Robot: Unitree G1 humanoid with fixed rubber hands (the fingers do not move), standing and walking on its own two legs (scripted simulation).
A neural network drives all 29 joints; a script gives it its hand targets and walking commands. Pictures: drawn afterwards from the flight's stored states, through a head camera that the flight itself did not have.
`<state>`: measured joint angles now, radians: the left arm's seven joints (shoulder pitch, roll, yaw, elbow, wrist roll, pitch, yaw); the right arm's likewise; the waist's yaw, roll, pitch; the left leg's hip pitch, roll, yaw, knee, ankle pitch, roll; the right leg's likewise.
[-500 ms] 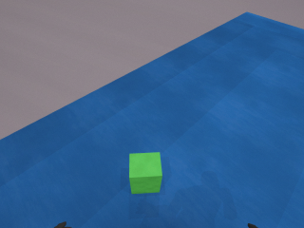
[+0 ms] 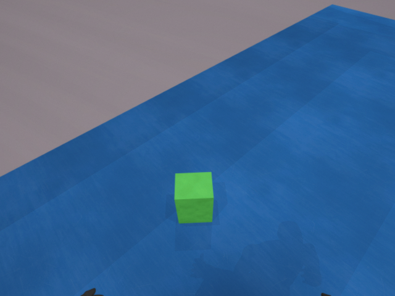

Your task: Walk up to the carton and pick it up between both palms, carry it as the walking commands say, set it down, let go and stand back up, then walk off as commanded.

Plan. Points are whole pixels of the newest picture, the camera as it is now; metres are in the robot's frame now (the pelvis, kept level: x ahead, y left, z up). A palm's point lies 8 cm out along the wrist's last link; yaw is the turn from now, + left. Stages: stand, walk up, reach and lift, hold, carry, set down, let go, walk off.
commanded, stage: stand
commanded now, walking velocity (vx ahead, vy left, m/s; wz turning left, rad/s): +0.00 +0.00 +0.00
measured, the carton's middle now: (194, 198) +0.68 +0.04 -0.63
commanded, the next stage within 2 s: none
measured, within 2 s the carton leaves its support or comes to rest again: neither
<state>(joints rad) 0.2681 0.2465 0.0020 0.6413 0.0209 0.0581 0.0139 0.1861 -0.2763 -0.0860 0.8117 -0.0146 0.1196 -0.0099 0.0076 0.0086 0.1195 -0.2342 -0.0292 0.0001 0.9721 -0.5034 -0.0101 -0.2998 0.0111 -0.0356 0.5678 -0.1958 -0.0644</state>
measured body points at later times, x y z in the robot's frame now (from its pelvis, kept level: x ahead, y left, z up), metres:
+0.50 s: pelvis -0.08 +0.03 +0.01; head -0.07 +0.03 +0.46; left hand +0.03 +0.30 -0.10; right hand +0.01 -0.22 -0.12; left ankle -0.07 +0.14 -0.73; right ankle -0.08 -0.06 -0.72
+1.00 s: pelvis -0.08 +0.02 +0.01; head -0.08 +0.00 +0.46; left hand +0.03 +0.26 -0.10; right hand +0.00 -0.23 -0.13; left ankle -0.07 +0.14 -0.73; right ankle -0.07 -0.05 -0.73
